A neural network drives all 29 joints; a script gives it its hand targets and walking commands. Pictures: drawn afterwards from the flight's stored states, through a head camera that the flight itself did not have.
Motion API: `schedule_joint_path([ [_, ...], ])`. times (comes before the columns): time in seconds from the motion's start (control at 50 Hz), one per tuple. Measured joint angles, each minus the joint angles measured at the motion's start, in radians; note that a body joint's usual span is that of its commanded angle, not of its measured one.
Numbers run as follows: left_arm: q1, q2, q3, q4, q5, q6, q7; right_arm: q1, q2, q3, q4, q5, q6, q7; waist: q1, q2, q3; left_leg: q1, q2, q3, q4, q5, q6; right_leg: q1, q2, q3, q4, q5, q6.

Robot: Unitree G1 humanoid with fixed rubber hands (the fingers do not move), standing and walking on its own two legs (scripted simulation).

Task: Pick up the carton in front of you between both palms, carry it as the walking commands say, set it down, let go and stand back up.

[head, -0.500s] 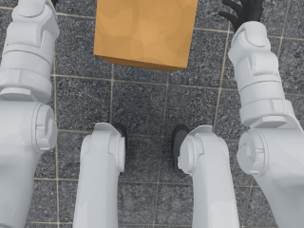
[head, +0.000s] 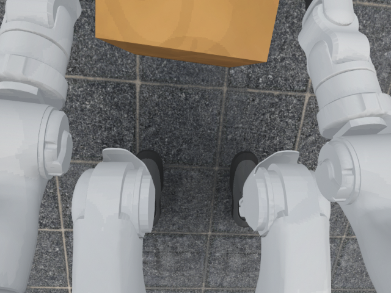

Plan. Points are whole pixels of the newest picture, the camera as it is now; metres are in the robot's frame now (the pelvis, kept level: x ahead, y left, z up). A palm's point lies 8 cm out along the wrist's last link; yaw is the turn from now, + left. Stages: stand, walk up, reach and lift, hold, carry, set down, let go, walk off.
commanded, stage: reach and lift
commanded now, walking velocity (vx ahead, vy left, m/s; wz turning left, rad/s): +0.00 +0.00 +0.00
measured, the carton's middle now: out of the picture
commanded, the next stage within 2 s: none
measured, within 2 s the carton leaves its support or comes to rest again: leaves its support in 0.66 s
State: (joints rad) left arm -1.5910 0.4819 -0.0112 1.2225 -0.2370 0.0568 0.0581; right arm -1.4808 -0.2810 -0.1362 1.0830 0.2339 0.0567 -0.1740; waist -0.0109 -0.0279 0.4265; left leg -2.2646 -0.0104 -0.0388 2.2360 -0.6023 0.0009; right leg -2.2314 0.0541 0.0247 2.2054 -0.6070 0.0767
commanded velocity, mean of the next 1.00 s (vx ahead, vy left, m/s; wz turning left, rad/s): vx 0.00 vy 0.00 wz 0.00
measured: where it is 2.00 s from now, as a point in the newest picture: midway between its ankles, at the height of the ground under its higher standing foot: (197, 200)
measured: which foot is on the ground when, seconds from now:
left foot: down 0.00-1.00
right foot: down 0.00-1.00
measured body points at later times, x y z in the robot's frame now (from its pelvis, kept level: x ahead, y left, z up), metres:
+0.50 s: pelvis -0.01 +0.00 +0.00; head +0.37 +0.03 +0.23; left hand +0.57 +0.19 -0.17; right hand +0.56 -0.12 -0.17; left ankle +0.10 +0.12 -0.33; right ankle +0.11 -0.13 -0.33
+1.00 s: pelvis -0.01 -0.01 +0.06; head +0.28 +0.03 +0.40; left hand +0.52 +0.20 -0.02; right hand +0.53 -0.11 -0.02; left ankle +0.10 +0.12 -0.33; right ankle +0.11 -0.14 -0.33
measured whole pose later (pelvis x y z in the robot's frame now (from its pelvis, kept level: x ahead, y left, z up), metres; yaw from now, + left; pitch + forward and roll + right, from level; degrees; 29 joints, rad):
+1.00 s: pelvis -0.01 -0.01 +0.06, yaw +3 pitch +41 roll -2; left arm -1.24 0.16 0.36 0.86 0.15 0.37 0.02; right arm -1.17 0.01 -0.53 0.75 -0.14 0.33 -0.12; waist 0.00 -0.04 -0.03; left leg -2.19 -0.06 -0.07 1.99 -0.52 -0.04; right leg -2.16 0.06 0.04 1.99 -0.56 0.06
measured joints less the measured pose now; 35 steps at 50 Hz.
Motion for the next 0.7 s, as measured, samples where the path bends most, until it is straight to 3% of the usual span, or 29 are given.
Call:
schedule_joint_path([
  [0.32,-0.028,-0.046,-0.018,0.034,0.016,0.003,-0.005,-0.039,0.053,-0.01,0.04,-0.029,0.001,0.009,0.0,-0.003,-0.015,0.001,-0.006,-0.011,-0.048,0.039,-0.014,-0.001,-0.006,-0.011,-0.044,0.037,-0.015],
  [0.38,-0.06,-0.05,-0.01,0.051,0.036,0.011,-0.003,-0.058,0.068,-0.049,0.036,-0.064,0.004,-0.018,0.004,-0.003,0.01,0.013,-0.006,-0.012,-0.049,0.042,-0.013,0.011,-0.006,-0.011,-0.045,0.04,-0.014],
  [0.46,-0.09,-0.06,0.033,0.069,0.096,0.038,-0.008,-0.06,0.085,-0.141,0.006,-0.134,0.04,-0.009,0.009,-0.007,0.025,0.02,-0.004,-0.01,-0.037,0.04,-0.01,0.018,-0.002,-0.01,-0.035,0.04,-0.013],
  [0.52,-0.068,-0.073,0.084,0.023,0.141,0.081,-0.038,-0.053,0.092,-0.186,-0.022,-0.182,0.081,0.037,0.013,-0.007,0.01,0.007,0.002,-0.005,-0.018,0.032,-0.004,0.003,0.005,-0.005,-0.018,0.036,-0.009],
  [0.58,-0.028,-0.092,0.12,-0.037,0.169,0.117,-0.044,-0.039,0.093,-0.207,-0.048,-0.205,0.116,0.045,0.017,-0.007,-0.011,-0.006,0.007,0.001,-0.001,0.023,0.002,-0.012,0.01,0.002,-0.002,0.03,-0.004],
  [0.7,0.1,-0.138,0.106,-0.192,0.154,0.172,0.0,0.037,0.104,-0.191,-0.138,-0.165,0.162,0.004,0.016,-0.026,-0.093,-0.03,0.007,0.009,0.001,0.009,0.001,-0.04,0.017,0.013,0.006,0.016,0.001],
])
